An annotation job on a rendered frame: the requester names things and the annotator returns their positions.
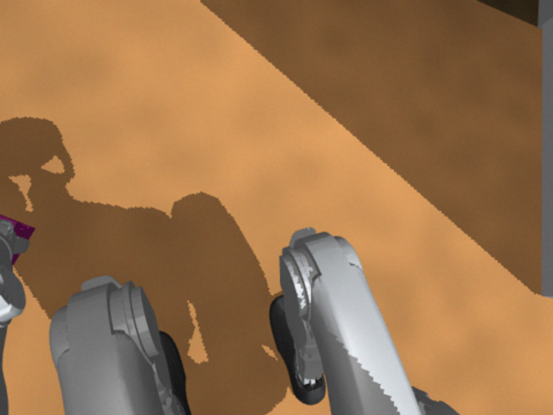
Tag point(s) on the right robot hand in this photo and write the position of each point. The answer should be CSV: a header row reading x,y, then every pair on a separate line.
x,y
428,406

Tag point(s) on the left robot arm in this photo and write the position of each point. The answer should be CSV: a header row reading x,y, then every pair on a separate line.
x,y
12,297

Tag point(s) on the small box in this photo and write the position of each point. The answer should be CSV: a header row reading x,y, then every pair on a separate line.
x,y
21,230

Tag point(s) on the left robot foot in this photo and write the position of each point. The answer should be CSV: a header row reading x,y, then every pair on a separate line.
x,y
176,372

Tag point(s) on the right robot foot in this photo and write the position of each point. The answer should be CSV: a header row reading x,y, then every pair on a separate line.
x,y
307,394

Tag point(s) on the left robot hand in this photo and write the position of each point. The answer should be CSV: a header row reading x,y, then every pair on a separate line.
x,y
22,245

